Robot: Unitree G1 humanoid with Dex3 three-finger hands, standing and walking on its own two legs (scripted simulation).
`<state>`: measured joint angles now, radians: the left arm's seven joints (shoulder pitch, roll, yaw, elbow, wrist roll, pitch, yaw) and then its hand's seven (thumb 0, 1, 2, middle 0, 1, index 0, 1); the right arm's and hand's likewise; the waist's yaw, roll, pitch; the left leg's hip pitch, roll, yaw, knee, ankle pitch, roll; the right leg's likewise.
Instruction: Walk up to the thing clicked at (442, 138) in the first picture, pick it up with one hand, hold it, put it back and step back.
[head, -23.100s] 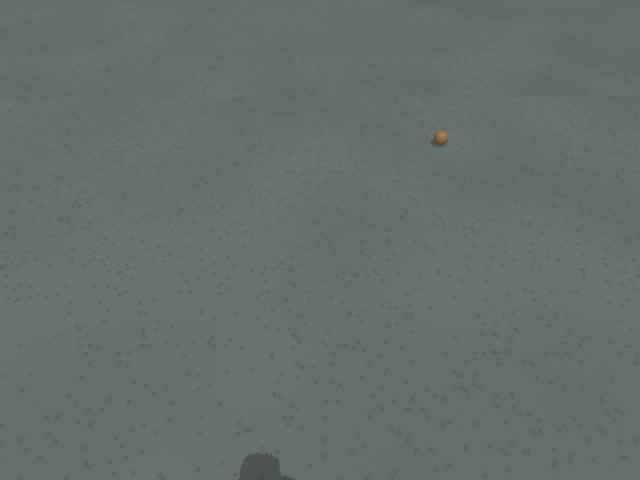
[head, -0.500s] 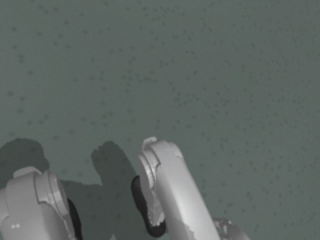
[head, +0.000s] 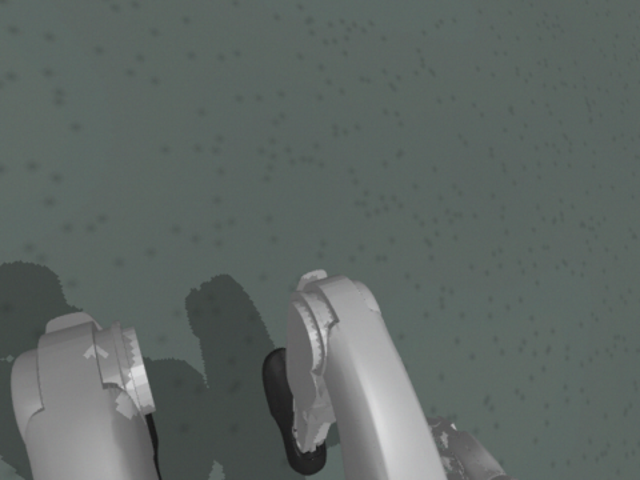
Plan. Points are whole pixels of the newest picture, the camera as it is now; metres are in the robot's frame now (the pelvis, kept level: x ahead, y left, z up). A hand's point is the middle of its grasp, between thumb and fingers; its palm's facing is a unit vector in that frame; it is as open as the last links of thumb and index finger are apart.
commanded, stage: rest palm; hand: left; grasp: from above
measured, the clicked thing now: out of the picture +0.47 +0.36 -0.28
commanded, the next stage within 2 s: close in 1.18 s
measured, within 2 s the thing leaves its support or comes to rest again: neither
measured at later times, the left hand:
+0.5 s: hand out of the picture +0.45 +0.35 -0.24, palm faces -0.45 -0.14 -0.88, open 14.2 cm
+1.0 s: hand out of the picture +0.45 +0.35 -0.25, palm faces -0.43 -0.14 -0.89, open 14.0 cm
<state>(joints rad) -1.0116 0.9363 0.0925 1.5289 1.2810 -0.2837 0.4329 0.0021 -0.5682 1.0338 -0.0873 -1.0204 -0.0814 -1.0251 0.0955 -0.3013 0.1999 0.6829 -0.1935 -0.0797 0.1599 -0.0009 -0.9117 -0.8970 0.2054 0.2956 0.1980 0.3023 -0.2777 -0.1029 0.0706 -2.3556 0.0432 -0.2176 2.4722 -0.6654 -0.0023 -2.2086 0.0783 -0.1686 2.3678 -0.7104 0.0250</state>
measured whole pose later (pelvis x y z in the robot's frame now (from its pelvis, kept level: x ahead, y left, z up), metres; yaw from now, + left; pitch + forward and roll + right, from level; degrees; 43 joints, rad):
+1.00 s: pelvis +0.00 +0.00 -0.01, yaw -3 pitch +27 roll -14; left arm -1.03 1.05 0.13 1.67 1.27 -0.24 0.57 0.00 -0.52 1.03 -0.09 -1.03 -0.08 -1.04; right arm 0.06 -0.33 0.29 0.65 -0.24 -0.19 0.21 0.00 -0.91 -0.90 0.20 0.30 0.20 0.30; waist -0.34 -0.16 0.16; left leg -2.35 0.06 -0.27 2.54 -0.69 0.00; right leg -2.20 0.11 -0.21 2.39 -0.70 0.04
